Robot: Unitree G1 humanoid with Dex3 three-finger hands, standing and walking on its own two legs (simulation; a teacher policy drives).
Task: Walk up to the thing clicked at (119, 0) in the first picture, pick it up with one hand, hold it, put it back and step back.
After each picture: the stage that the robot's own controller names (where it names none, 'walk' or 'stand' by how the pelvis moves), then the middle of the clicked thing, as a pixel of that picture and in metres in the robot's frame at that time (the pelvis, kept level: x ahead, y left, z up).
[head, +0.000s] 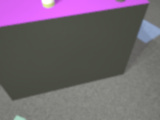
stand; out of the picture +0.99 -0.25 +0.11
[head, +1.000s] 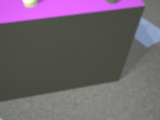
walk; out of the picture +0.87 -0.16 +0.14
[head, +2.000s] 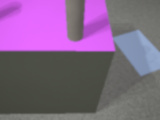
walk; (75, 11) +0.57 +0.09 +0.13
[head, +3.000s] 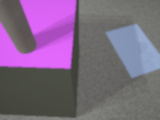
stand; (13, 19) +0.45 +0.23 +0.15
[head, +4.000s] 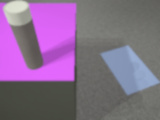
stand; (27, 40) +0.46 +0.21 +0.12
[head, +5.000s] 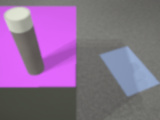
stand; (28, 46) +0.44 +0.20 +0.11
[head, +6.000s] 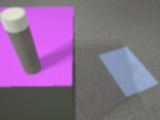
stand; (24, 45) +0.45 +0.21 +0.11
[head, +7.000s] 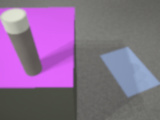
stand; (25, 47) +0.44 +0.21 +0.11
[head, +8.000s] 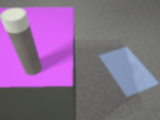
rise first; (25, 46) +0.45 +0.21 +0.11
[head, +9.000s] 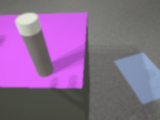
rise first; (37, 48) +0.45 +0.20 +0.11
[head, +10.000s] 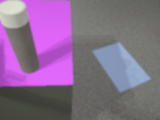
go down; (22, 42) +0.45 +0.18 +0.12
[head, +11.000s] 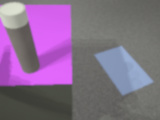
go down; (23, 43) +0.46 +0.19 +0.12
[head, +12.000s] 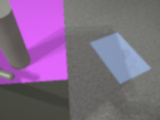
close in; (8, 35) +0.44 +0.20 +0.15
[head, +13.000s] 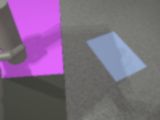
lift; (4, 29) +0.46 +0.21 +0.16
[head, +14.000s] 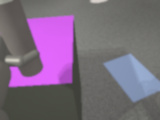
lift; (16, 33) +0.35 +0.16 +0.27
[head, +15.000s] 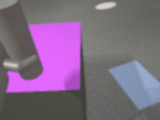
hold; (16, 36) +0.32 +0.17 +0.29
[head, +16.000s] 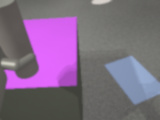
hold; (12, 35) +0.33 +0.18 +0.28
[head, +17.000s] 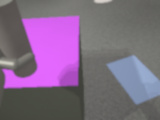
hold; (11, 34) +0.33 +0.18 +0.28
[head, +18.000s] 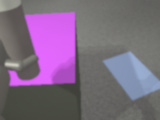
crouch; (16, 38) +0.35 +0.17 +0.25
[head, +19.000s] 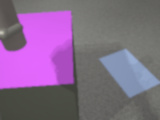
crouch; out of the picture +0.43 +0.21 +0.29
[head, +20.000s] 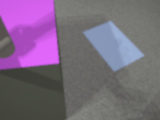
lower; out of the picture +0.48 +0.22 +0.17
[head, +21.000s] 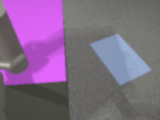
lower; (4, 39) +0.42 +0.21 +0.16
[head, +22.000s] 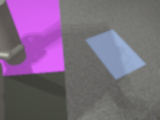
lower; (3, 29) +0.46 +0.21 +0.16
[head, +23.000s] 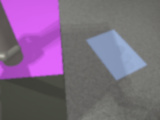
lower; out of the picture +0.46 +0.22 +0.16
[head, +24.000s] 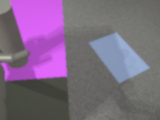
open; (7, 33) +0.45 +0.20 +0.15
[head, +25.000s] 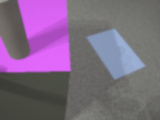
rise; (9, 22) +0.45 +0.20 +0.16
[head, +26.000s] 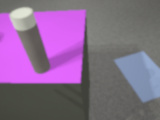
sink last; (33, 44) +0.46 +0.21 +0.13
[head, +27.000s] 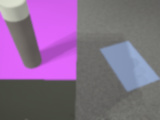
stand; (24, 37) +0.45 +0.20 +0.13
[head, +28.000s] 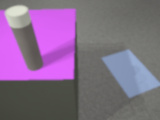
stand; (27, 42) +0.48 +0.21 +0.12
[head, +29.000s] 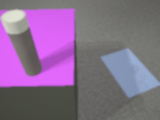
stand; (25, 47) +0.45 +0.21 +0.11
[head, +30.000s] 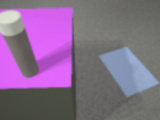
stand; (21, 48) +0.44 +0.22 +0.11
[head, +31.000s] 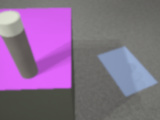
stand; (20, 49) +0.43 +0.22 +0.11
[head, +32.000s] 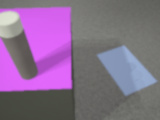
stand; (19, 50) +0.43 +0.22 +0.11
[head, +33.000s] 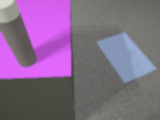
walk; (16, 36) +0.45 +0.22 +0.11
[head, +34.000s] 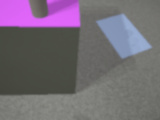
walk; out of the picture +0.64 +0.20 +0.14
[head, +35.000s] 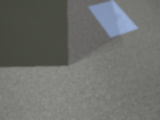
walk; out of the picture +0.92 +0.26 +0.13
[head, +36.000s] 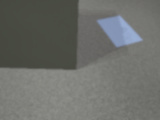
stand; out of the picture +1.07 +0.20 +0.12
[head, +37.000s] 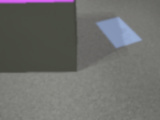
stand; out of the picture +1.09 +0.22 +0.11
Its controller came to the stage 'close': yes
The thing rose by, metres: 0.20
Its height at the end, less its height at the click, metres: +0.00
